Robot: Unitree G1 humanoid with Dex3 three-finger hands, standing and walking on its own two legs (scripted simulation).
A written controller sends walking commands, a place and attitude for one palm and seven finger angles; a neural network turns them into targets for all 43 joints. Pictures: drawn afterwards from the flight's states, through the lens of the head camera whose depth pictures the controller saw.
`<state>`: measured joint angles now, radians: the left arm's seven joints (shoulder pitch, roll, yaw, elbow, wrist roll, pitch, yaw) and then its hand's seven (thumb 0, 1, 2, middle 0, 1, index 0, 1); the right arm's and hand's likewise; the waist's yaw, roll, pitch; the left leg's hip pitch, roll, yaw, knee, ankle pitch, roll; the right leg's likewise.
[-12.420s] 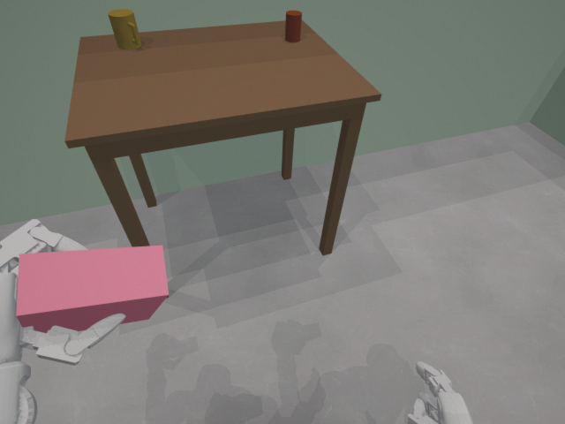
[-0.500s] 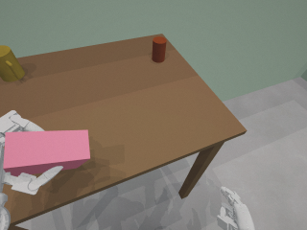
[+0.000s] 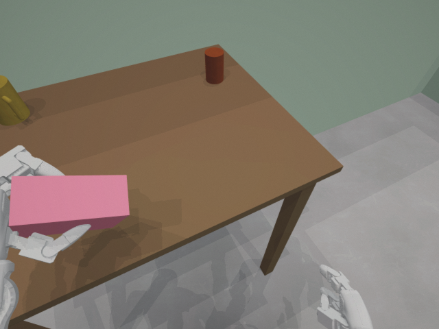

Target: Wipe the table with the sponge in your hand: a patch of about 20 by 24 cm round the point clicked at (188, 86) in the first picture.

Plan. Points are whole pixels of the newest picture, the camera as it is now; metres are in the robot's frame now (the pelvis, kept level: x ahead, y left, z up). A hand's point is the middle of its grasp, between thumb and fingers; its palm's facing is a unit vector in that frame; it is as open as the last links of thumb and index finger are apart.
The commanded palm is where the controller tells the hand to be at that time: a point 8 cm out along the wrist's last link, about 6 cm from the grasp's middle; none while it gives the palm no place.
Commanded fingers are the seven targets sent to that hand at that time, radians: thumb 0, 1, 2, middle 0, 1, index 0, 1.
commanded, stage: look again from close up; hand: left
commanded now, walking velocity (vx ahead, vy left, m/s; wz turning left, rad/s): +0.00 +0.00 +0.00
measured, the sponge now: (88, 205) +0.25 +0.20 +0.15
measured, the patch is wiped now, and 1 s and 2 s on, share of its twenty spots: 0.00 0.00 0.00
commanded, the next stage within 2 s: come to a stop and stand still in 0.06 s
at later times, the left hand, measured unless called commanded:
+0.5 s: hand (17, 207) +0.23 +0.29 +0.17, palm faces +0.42 -0.79 -0.45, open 9.5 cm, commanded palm +0.15 +0.29 +0.18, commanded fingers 0.00 0.10 1.30 -1.20 -1.60 -1.20 -1.60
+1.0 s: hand (35, 184) +0.27 +0.28 +0.17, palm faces +0.41 -0.84 -0.36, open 9.6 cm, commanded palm +0.20 +0.31 +0.18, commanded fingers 0.00 0.10 1.30 -1.20 -1.60 -1.20 -1.60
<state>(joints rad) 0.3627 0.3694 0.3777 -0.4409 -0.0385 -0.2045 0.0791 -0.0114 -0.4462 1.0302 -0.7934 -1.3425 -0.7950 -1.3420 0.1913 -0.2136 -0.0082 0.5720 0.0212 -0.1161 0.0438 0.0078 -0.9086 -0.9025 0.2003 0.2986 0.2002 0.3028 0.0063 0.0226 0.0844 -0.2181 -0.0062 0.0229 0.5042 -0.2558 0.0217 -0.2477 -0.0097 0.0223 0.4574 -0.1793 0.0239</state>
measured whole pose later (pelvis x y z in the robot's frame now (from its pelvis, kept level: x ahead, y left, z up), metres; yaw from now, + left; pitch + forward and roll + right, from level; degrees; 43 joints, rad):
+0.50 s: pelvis +0.00 +0.01 +0.00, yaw +1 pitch -2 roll -1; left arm 0.24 0.46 0.39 -0.29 0.02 -0.27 0.05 -0.01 -0.45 1.03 -0.79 -1.35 -0.79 -1.35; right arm 0.23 -0.19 0.03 0.61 -0.01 -0.17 -0.02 0.01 -0.91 -0.90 0.20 0.30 0.20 0.30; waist 0.05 -0.04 0.05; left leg -0.25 -0.02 0.01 0.55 -0.28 0.04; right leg -0.26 -0.02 0.02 0.49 -0.19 0.03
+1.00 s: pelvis +0.05 +0.03 +0.00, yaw +2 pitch +0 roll -2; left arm 0.40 0.37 0.39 -0.55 -0.03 -0.25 0.11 -0.01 -0.44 1.03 -0.78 -1.36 -0.78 -1.36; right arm 0.16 -0.19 0.00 0.57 0.00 -0.14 0.00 0.01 -0.91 -0.90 0.20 0.30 0.20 0.30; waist 0.02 -0.04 0.09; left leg -0.21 -0.03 0.00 0.53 -0.34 0.05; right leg -0.20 -0.03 0.00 0.44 -0.24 0.04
